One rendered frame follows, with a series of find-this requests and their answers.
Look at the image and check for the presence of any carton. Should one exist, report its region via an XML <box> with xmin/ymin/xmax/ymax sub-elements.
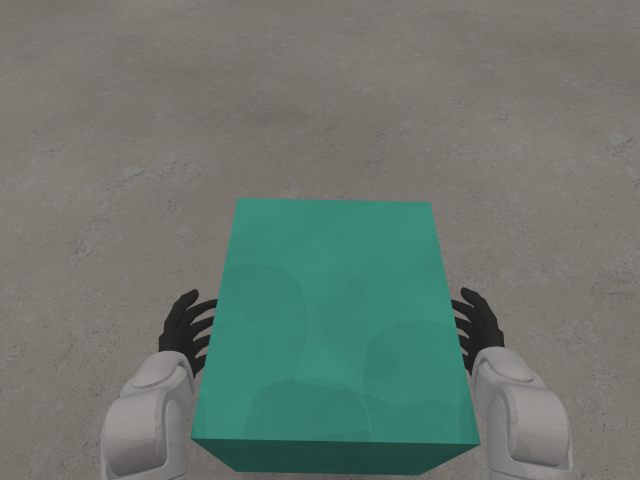
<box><xmin>190</xmin><ymin>198</ymin><xmax>481</xmax><ymax>475</ymax></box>

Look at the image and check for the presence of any right robot hand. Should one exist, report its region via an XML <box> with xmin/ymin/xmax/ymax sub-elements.
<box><xmin>451</xmin><ymin>287</ymin><xmax>505</xmax><ymax>376</ymax></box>

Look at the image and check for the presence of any left robot forearm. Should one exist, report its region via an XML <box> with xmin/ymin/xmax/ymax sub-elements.
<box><xmin>100</xmin><ymin>351</ymin><xmax>195</xmax><ymax>480</ymax></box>

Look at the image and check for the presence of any right robot forearm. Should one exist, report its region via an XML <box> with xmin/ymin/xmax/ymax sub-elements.
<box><xmin>471</xmin><ymin>347</ymin><xmax>575</xmax><ymax>480</ymax></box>

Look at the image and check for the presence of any left robot hand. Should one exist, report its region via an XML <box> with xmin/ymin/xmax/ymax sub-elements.
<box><xmin>158</xmin><ymin>289</ymin><xmax>218</xmax><ymax>379</ymax></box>

